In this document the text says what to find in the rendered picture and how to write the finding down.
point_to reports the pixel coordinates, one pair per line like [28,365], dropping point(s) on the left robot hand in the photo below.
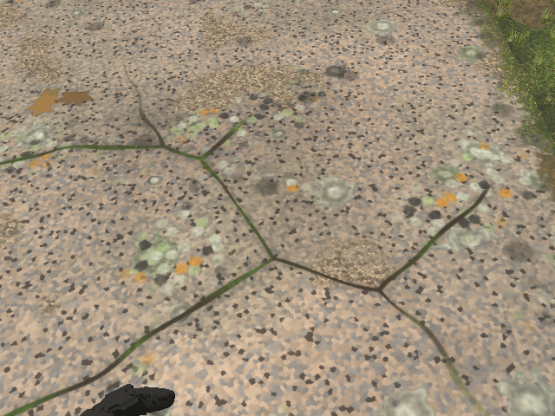
[130,401]

